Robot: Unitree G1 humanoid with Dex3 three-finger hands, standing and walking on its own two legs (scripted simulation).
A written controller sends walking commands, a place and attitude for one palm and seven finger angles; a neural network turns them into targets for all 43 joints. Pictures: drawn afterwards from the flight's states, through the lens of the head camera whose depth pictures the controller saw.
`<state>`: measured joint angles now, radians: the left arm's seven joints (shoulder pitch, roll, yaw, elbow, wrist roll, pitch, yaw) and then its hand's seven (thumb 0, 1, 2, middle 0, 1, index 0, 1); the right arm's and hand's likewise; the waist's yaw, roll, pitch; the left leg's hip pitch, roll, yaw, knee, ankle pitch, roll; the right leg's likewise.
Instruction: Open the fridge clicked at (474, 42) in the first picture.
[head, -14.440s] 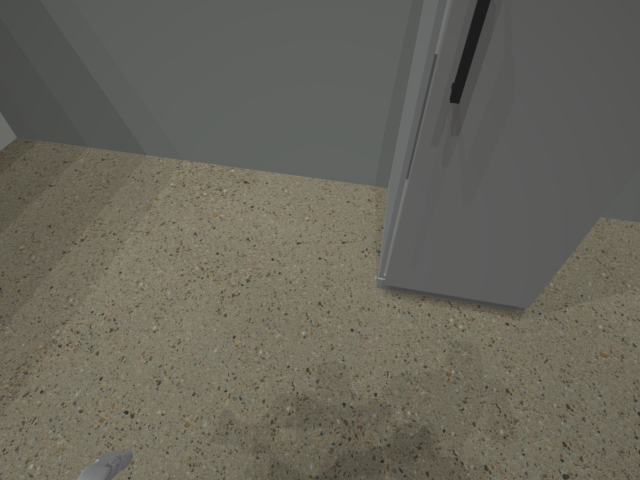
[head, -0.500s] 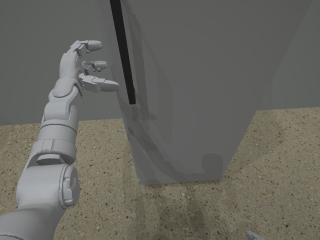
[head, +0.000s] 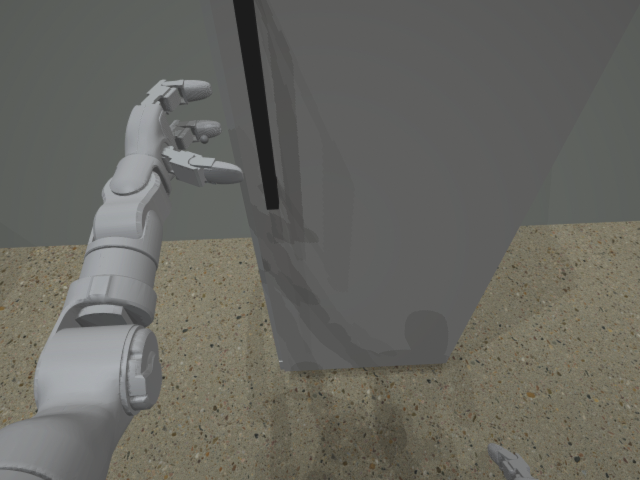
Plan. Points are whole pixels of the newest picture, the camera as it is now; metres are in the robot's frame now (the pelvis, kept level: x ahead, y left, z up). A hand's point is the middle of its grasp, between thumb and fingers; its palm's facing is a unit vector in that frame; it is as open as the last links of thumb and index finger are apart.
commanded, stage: move the hooked fingers beside the handle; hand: left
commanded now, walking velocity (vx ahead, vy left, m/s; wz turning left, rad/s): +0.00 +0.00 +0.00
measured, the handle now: (260, 104) +0.51 +0.09 +0.22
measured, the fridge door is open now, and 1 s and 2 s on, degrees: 0 0 0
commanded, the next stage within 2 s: feel for the door with the fingertips in 1.88 s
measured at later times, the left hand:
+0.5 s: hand (206, 155) +0.44 +0.16 +0.19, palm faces +0.07 -1.00 +0.02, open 14.0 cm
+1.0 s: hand (218, 145) +0.46 +0.14 +0.20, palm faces +0.10 -1.00 +0.02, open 14.0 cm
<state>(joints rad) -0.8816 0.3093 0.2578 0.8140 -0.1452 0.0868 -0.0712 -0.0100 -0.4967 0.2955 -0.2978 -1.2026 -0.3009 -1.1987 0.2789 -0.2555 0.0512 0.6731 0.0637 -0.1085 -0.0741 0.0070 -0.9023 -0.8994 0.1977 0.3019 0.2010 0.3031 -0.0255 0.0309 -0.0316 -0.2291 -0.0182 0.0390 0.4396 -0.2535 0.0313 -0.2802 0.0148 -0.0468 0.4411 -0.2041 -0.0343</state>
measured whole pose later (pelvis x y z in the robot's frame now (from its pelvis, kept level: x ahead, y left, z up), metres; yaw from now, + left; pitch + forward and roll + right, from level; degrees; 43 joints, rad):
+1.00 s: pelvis +0.00 +0.00 +0.00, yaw -1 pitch +3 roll +0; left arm -0.83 0.27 0.28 0.78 -0.12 0.06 -0.01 -0.01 -0.49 0.30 -0.30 -1.20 -0.30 -1.20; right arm 0.31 -0.24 0.05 0.67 0.05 -0.08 -0.07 0.01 -0.90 -0.90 0.20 0.30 0.20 0.30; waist -0.04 0.03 -0.03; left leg -0.22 -0.01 0.06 0.43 -0.26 0.03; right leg -0.28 0.02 -0.03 0.45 -0.21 -0.03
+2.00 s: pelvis +0.00 +0.00 +0.00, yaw +0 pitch +2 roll +0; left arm -0.84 0.30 0.25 0.77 -0.14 0.11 -0.04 -0.01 -0.50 0.30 -0.30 -1.20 -0.30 -1.20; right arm 0.29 -0.25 0.05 0.67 0.06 -0.08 -0.08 0.01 -0.90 -0.90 0.20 0.30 0.20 0.30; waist -0.03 0.04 -0.03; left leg -0.21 -0.02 0.04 0.43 -0.25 0.03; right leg -0.27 0.02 -0.04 0.43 -0.20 -0.03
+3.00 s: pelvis -0.01 +0.00 +0.00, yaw +0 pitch +3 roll +0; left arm -0.97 0.27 0.25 0.92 -0.11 0.05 0.01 -0.01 -0.50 0.30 -0.33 -1.22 -0.32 -1.22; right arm 0.31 -0.26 0.04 0.70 0.04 -0.09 -0.06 0.01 -0.90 -0.90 0.20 0.30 0.20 0.30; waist -0.05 0.03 -0.03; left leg -0.25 -0.01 0.04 0.45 -0.25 0.03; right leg -0.30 0.02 -0.05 0.44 -0.19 -0.04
